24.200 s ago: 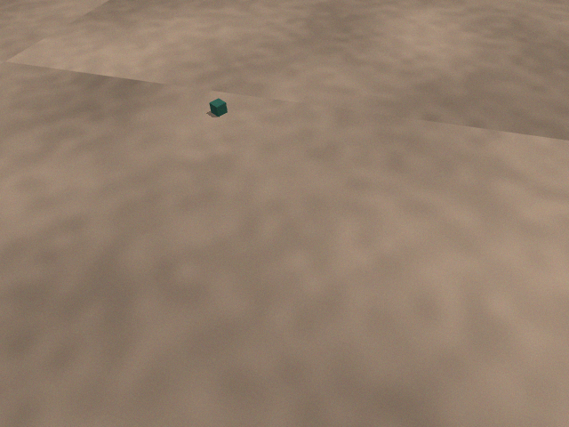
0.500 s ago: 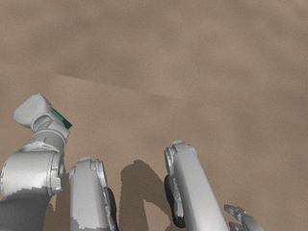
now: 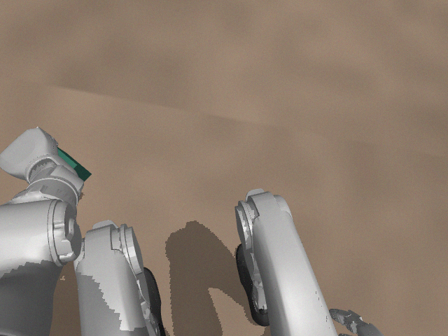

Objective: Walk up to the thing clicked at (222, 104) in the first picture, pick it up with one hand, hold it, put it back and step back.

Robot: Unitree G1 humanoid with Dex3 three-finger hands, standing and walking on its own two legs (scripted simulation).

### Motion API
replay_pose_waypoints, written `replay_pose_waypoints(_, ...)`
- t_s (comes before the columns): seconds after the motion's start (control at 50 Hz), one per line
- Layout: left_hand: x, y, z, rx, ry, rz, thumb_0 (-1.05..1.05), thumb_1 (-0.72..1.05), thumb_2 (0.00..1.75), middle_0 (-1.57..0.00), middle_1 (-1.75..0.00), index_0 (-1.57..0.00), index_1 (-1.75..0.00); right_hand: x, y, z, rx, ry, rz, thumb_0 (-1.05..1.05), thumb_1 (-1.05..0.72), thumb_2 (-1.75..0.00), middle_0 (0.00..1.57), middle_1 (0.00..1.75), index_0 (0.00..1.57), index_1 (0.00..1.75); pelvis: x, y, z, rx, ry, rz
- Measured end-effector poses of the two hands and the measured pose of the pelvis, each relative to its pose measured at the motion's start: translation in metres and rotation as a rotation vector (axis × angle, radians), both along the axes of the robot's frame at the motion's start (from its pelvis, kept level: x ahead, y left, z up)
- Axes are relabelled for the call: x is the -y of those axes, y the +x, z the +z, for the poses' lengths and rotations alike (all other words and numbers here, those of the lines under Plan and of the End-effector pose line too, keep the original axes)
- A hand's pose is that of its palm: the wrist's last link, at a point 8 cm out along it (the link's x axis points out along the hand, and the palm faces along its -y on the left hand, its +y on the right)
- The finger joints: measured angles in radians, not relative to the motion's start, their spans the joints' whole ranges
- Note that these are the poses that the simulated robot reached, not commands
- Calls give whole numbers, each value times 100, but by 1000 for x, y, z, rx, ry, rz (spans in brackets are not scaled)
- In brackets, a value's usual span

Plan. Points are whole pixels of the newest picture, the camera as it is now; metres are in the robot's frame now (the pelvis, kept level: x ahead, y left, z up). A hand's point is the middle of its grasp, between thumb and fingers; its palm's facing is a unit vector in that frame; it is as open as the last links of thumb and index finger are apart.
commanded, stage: crouch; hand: left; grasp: from above
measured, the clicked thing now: (57, 172) +0.45 +0.26 -0.18
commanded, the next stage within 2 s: lower in 0.20 s
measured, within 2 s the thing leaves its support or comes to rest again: neither
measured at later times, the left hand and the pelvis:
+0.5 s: hand (60, 170) +0.46 +0.26 -0.19, palm faces -0.32 -0.30 -0.90, open 10.2 cm; pelvis +0.00 +0.00 -0.03, yaw -1 degrees
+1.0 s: hand (72, 174) +0.46 +0.26 -0.25, palm faces -0.32 -0.31 -0.90, open 10.3 cm; pelvis +0.01 +0.01 -0.05, yaw -4 degrees
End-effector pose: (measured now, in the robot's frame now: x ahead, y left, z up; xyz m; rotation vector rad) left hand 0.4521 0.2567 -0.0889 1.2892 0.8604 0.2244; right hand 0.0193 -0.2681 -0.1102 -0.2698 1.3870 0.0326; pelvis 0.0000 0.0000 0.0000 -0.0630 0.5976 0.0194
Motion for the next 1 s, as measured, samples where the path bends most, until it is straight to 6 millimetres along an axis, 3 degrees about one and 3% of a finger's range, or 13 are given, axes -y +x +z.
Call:
replay_pose_waypoints(0.4,-5,5,-32,-8,-2,-16,-3,-6,48,-75,-48,-76,-48,-8,-10,-21,-52,52,22,0,-93,-90,19,30,19,30,-2,4,-24,10,-9,-6)
replay_pose_waypoints(0.66,-6,7,-68,-8,-17,-35,-3,-9,55,-74,-50,-74,-51,-5,-23,-23,-98,39,60,0,-93,-90,19,30,19,30,-3,4,-42,36,-32,-18)
replay_pose_waypoints(1.0,-7,14,-100,0,-17,-28,-3,-9,54,-76,-49,-76,-49,-24,-42,-19,-149,85,54,0,-93,-90,19,30,19,30,-9,8,-51,55,-71,-34)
